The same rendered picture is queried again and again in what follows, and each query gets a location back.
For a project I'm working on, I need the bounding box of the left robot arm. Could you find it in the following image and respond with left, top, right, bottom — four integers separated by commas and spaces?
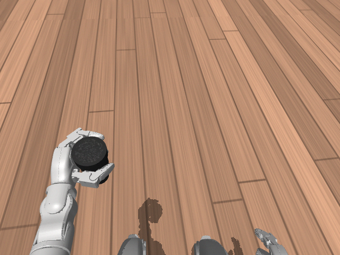
29, 183, 78, 255

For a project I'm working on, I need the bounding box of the right robot hand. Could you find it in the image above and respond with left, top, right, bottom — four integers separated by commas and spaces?
254, 228, 288, 255

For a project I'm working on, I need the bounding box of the cup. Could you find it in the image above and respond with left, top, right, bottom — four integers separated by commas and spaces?
71, 137, 109, 184

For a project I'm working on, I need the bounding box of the left robot hand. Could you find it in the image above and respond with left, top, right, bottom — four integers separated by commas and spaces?
50, 127, 115, 189

